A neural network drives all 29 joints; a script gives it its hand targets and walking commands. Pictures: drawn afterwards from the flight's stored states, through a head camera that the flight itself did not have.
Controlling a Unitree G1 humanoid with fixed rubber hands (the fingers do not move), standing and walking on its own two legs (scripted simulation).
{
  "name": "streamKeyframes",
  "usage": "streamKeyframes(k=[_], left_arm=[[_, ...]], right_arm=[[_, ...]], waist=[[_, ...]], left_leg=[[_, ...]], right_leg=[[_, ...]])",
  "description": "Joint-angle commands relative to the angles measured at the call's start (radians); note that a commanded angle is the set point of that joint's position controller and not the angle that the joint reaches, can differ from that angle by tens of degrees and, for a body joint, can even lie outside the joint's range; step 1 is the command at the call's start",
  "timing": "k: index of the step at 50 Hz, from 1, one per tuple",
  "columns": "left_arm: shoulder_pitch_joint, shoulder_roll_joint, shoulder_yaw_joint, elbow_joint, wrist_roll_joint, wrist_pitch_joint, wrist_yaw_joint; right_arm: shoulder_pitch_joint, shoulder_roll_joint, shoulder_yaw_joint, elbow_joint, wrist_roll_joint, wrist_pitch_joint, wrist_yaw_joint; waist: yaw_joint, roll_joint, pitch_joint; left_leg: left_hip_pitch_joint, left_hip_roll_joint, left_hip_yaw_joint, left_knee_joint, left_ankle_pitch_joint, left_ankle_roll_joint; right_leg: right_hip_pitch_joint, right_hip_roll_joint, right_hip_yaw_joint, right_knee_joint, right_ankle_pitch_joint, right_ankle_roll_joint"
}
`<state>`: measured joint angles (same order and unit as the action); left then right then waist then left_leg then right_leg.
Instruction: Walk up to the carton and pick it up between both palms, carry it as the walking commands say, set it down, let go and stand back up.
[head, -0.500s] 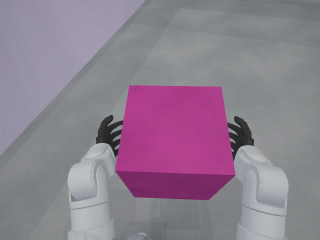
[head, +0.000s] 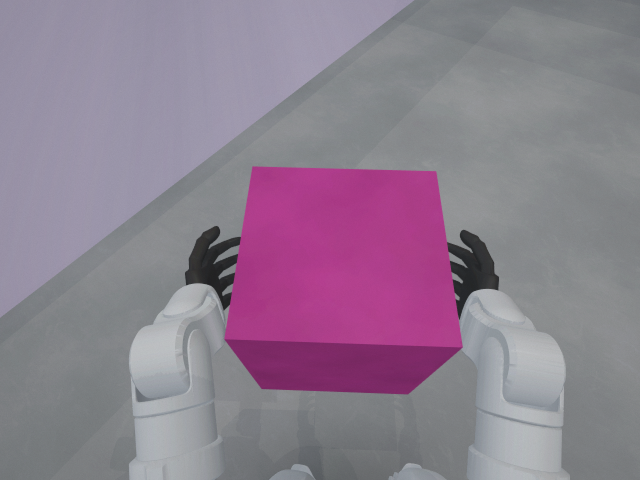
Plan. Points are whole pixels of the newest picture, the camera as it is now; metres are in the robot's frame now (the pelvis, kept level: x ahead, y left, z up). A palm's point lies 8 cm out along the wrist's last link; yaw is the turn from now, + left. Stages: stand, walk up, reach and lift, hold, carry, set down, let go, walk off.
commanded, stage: carry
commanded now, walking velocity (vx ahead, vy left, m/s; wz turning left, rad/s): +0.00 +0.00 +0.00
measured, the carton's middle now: (338, 292) +0.35 +0.01 +0.02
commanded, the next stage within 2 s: none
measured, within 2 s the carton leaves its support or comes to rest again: neither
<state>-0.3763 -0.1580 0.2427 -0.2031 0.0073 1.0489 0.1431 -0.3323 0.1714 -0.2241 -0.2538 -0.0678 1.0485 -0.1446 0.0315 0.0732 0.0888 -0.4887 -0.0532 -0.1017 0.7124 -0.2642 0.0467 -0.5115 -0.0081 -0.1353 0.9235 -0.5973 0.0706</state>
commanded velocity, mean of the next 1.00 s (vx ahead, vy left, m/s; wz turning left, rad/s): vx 0.00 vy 0.00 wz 0.00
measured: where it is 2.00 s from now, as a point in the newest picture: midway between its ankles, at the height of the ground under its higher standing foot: outside the picture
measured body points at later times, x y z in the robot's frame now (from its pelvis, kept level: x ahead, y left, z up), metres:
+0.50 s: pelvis -0.04 +0.01 +0.00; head -0.04 +0.01 +0.45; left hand +0.26 +0.20 +0.11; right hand +0.29 -0.10 +0.10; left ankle +0.05 +0.11 -0.72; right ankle +0.00 -0.10 -0.71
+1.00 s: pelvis -0.05 -0.01 +0.00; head -0.07 -0.02 +0.45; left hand +0.25 +0.17 +0.10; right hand +0.27 -0.13 +0.09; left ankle +0.05 +0.11 -0.72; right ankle +0.00 -0.10 -0.72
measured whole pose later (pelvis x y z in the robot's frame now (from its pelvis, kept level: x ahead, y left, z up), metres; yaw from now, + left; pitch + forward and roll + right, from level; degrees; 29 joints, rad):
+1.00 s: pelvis -0.05 -0.01 +0.00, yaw +7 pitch +0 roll -1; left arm -0.38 -0.14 0.24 -0.08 0.02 1.13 0.15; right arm -0.34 0.16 -0.24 -0.14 -0.07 1.15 -0.17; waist 0.01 0.04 -0.06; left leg -0.47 -0.05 -0.08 0.60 -0.13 0.00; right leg -0.36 -0.05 -0.18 0.67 -0.30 -0.03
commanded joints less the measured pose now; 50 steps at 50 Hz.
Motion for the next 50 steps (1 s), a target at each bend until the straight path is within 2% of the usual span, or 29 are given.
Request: streamKeyframes(k=[1, 3, 4, 5, 6, 7, 8, 10, 11, 13, 15, 16, 17, 18, 19, 20, 21, 22, 23, 25, 26, 29, 31, 33, 34, 40, 42, 47, 50], left_arm=[[-0.622, -0.786, -0.754, -0.114, -0.269, -0.015, -0.090], [-0.610, -0.777, -0.738, -0.123, -0.258, -0.015, -0.089], [-0.585, -0.764, -0.719, -0.122, -0.248, -0.014, -0.091], [-0.565, -0.746, -0.700, -0.114, -0.235, -0.011, -0.090], [-0.581, -0.723, -0.697, -0.111, -0.226, -0.009, -0.084], [-0.595, -0.716, -0.701, -0.116, -0.223, -0.007, -0.079], [-0.557, -0.705, -0.693, -0.096, -0.210, 0.003, -0.076], [-0.543, -0.675, -0.663, -0.053, -0.179, 0.012, -0.067], [-0.550, -0.668, -0.668, -0.080, -0.178, 0.012, -0.068], [-0.582, -0.660, -0.662, -0.076, -0.172, 0.018, -0.063], [-0.590, -0.652, -0.670, -0.063, -0.165, 0.027, -0.054], [-0.571, -0.648, -0.662, -0.044, -0.157, 0.032, -0.050], [-0.588, -0.657, -0.665, -0.036, -0.156, 0.037, -0.049], [-0.603, -0.660, -0.674, -0.026, -0.160, 0.041, -0.048], [-0.652, -0.660, -0.683, -0.015, -0.165, 0.047, -0.046], [-0.668, -0.670, -0.684, 0.009, -0.171, 0.051, -0.046], [-0.671, -0.660, -0.672, 0.034, -0.168, 0.056, -0.046], [-0.642, -0.681, -0.673, 0.050, -0.169, 0.058, -0.048], [-0.627, -0.683, -0.664, 0.071, -0.173, 0.059, -0.050], [-0.633, -0.697, -0.666, 0.073, -0.193, 0.057, -0.050], [-0.637, -0.690, -0.660, 0.067, -0.191, 0.056, -0.050], [-0.698, -0.687, -0.659, 0.042, -0.194, 0.050, -0.050], [-0.670, -0.677, -0.641, 0.059, -0.180, 0.051, -0.045], [-0.680, -0.673, -0.635, 0.065, -0.176, 0.052, -0.042], [-0.675, -0.667, -0.632, 0.072, -0.169, 0.054, -0.040], [-0.686, -0.662, -0.630, 0.098, -0.155, 0.068, -0.033], [-0.715, -0.659, -0.623, 0.097, -0.156, 0.061, -0.033], [-0.680, -0.672, -0.602, 0.141, -0.149, 0.055, -0.039], [-0.696, -0.690, -0.601, 0.147, -0.153, 0.039, -0.043]], right_arm=[[-0.639, 0.693, 0.709, -0.191, 0.255, -0.023, 0.064], [-0.663, 0.688, 0.726, -0.204, 0.260, -0.021, 0.060], [-0.651, 0.687, 0.736, -0.197, 0.260, -0.016, 0.056], [-0.670, 0.684, 0.746, -0.211, 0.268, -0.010, 0.053], [-0.678, 0.666, 0.735, -0.189, 0.257, -0.003, 0.046], [-0.711, 0.674, 0.750, -0.200, 0.271, 0.001, 0.048], [-0.679, 0.670, 0.744, -0.171, 0.269, 0.011, 0.048], [-0.685, 0.659, 0.723, -0.105, 0.269, 0.023, 0.048], [-0.662, 0.674, 0.734, -0.090, 0.273, 0.024, 0.052], [-0.677, 0.684, 0.738, -0.080, 0.277, 0.024, 0.052], [-0.650, 0.668, 0.712, -0.050, 0.259, 0.032, 0.051], [-0.638, 0.660, 0.703, -0.041, 0.256, 0.037, 0.055], [-0.643, 0.653, 0.688, -0.019, 0.250, 0.039, 0.055], [-0.635, 0.636, 0.671, -0.002, 0.240, 0.037, 0.055], [-0.647, 0.629, 0.657, 0.018, 0.231, 0.038, 0.056], [-0.661, 0.625, 0.644, 0.016, 0.227, 0.042, 0.054], [-0.669, 0.620, 0.646, 0.030, 0.225, 0.047, 0.051], [-0.677, 0.628, 0.650, 0.009, 0.227, 0.046, 0.048], [-0.697, 0.630, 0.658, -0.004, 0.228, 0.047, 0.042], [-0.708, 0.629, 0.651, -0.016, 0.222, 0.043, 0.033], [-0.726, 0.629, 0.655, -0.021, 0.224, 0.044, 0.031], [-0.779, 0.632, 0.656, -0.016, 0.220, 0.041, 0.026], [-0.785, 0.636, 0.660, -0.009, 0.223, 0.048, 0.024], [-0.785, 0.636, 0.657, 0.002, 0.219, 0.052, 0.023], [-0.777, 0.625, 0.649, 0.005, 0.213, 0.053, 0.022], [-0.752, 0.619, 0.614, 0.065, 0.196, 0.063, 0.021], [-0.778, 0.628, 0.619, 0.073, 0.200, 0.060, 0.021], [-0.790, 0.635, 0.625, 0.066, 0.200, 0.054, 0.019], [-0.808, 0.646, 0.630, 0.062, 0.205, 0.038, 0.024]], waist=[[-0.039, 0.071, -0.694], [-0.025, 0.038, -0.716], [-0.019, -0.027, -0.718], [-0.020, -0.177, -0.716], [-0.021, -0.294, -0.689], [-0.017, -0.321, -0.682], [-0.011, -0.281, -0.669], [-0.006, -0.218, -0.636], [-0.007, -0.199, -0.631], [-0.023, -0.189, -0.633], [-0.037, -0.138, -0.648], [-0.041, -0.110, -0.656], [-0.038, 0.006, -0.653], [-0.037, 0.119, -0.645], [-0.039, 0.180, -0.612], [-0.046, 0.151, -0.581], [-0.051, 0.104, -0.543], [-0.044, 0.104, -0.543], [-0.039, 0.059, -0.548], [-0.034, 0.045, -0.588], [-0.032, 0.023, -0.606], [-0.022, 0.026, -0.602], [-0.015, -0.050, -0.599], [-0.023, -0.104, -0.558], [-0.026, -0.100, -0.551], [-0.027, 0.006, -0.523], [-0.027, -0.048, -0.520], [-0.024, -0.102, -0.530], [-0.025, -0.090, -0.550]], left_leg=[[0.414, 0.232, -0.332, -0.224, 0.653, 0.108], [0.286, 0.179, -0.251, -0.197, 0.539, 0.057], [0.198, 0.142, -0.176, -0.142, 0.440, 0.018], [0.087, 0.073, -0.070, -0.049, 0.254, -0.024], [-0.037, 0.037, 0.022, 0.008, 0.025, -0.042], [-0.124, 0.034, 0.069, 0.042, -0.199, -0.038], [-0.108, 0.040, 0.085, 0.079, -0.292, -0.027], [-0.065, 0.042, 0.081, 0.083, -0.292, -0.023], [-0.038, 0.043, 0.095, 0.053, -0.238, -0.025], [0.048, 0.030, 0.123, -0.048, -0.098, -0.027], [0.187, 0.034, 0.102, -0.171, 0.029, -0.020], [0.272, 0.071, 0.043, -0.209, 0.122, -0.012], [0.334, 0.154, -0.086, -0.225, 0.270, 0.012], [0.355, 0.221, -0.221, -0.285, 0.349, 0.035], [0.356, 0.279, -0.344, -0.334, 0.365, 0.066], [0.355, 0.307, -0.374, -0.375, 0.252, 0.076], [0.309, 0.298, -0.367, -0.415, 0.059, 0.080], [0.283, 0.290, -0.327, -0.432, -0.033, 0.065], [0.262, 0.271, -0.286, -0.430, -0.023, 0.052], [0.213, 0.221, -0.218, -0.413, 0.011, 0.019], [0.196, 0.201, -0.197, -0.423, -0.022, 0.005], [0.131, 0.140, -0.131, -0.410, -0.029, -0.051], [0.096, 0.098, -0.061, -0.355, -0.041, -0.080], [0.095, 0.088, -0.035, -0.292, -0.046, -0.064], [0.117, 0.092, -0.041, -0.285, -0.036, -0.054], [0.113, 0.126, -0.107, -0.357, -0.091, -0.040], [0.106, 0.125, -0.109, -0.354, -0.096, -0.041], [0.116, 0.116, -0.086, -0.307, -0.022, -0.041], [0.146, 0.120, -0.087, -0.287, 0.051, -0.040]], right_leg=[[0.220, 0.036, 0.059, -0.267, 0.163, -0.049], [0.430, -0.005, 0.063, -0.409, 0.271, -0.067], [0.537, -0.090, 0.106, -0.452, 0.325, -0.096], [0.641, -0.257, 0.225, -0.440, 0.634, -0.142], [0.726, -0.364, 0.267, -0.376, 0.966, -0.209], [0.765, -0.429, 0.284, -0.346, 1.143, -0.256], [0.737, -0.424, 0.254, -0.348, 1.138, -0.262], [0.628, -0.400, 0.249, -0.398, 0.871, -0.245], [0.595, -0.384, 0.224, -0.403, 0.791, -0.229], [0.528, -0.345, 0.170, -0.376, 0.757, -0.191], [0.452, -0.299, 0.120, -0.343, 0.689, -0.153], [0.384, -0.264, 0.100, -0.319, 0.584, -0.126], [0.291, -0.198, 0.071, -0.265, 0.452, -0.096], [0.218, -0.106, 0.025, -0.212, 0.228, -0.071], [0.152, -0.043, 0.023, -0.152, 0.077, -0.057], [0.109, -0.008, 0.033, -0.130, 0.010, -0.058], [0.116, 0.009, 0.047, -0.158, -0.012, -0.066], [0.150, 0.002, 0.036, -0.200, 0.034, -0.077], [0.201, 0.008, 0.017, -0.244, 0.086, -0.084], [0.318, 0.009, 0.002, -0.316, 0.174, -0.088], [0.376, 0.001, 0.000, -0.343, 0.175, -0.096], [0.483, -0.065, 0.046, -0.395, 0.180, -0.121], [0.495, -0.136, 0.109, -0.437, 0.132, -0.139], [0.414, -0.186, 0.151, -0.452, 0.086, -0.148], [0.375, -0.186, 0.144, -0.441, 0.087, -0.146], [0.332, -0.134, 0.109, -0.381, 0.104, -0.130], [0.332, -0.133, 0.115, -0.390, 0.108, -0.128], [0.345, -0.152, 0.132, -0.406, 0.146, -0.137], [0.344, -0.143, 0.128, -0.394, 0.204, -0.143]])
